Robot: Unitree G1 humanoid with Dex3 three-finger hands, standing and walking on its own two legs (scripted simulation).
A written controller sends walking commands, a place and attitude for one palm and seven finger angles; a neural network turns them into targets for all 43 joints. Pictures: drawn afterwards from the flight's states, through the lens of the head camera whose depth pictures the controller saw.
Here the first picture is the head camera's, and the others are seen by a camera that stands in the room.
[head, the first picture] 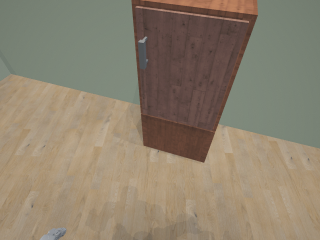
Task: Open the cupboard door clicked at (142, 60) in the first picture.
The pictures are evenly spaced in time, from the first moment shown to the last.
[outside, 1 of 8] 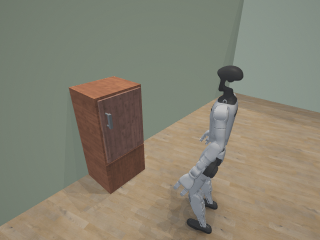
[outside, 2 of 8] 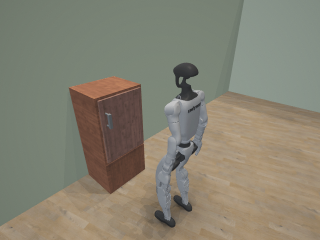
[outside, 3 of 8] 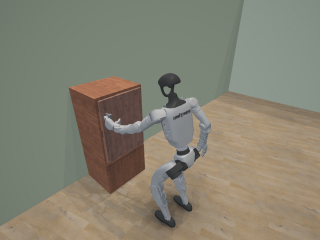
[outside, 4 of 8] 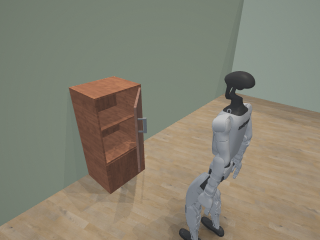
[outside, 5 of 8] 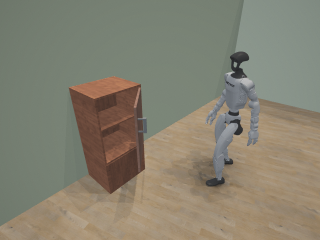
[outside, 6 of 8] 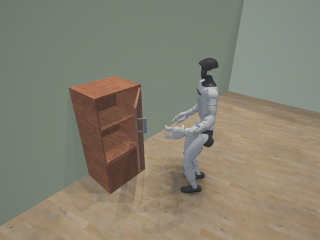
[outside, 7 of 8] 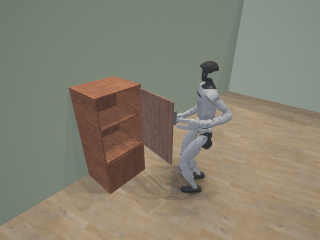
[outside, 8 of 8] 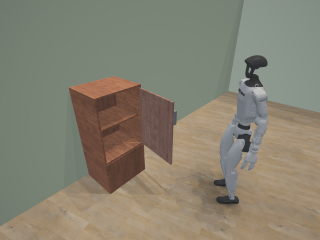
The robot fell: no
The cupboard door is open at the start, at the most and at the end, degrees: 0 83 82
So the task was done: yes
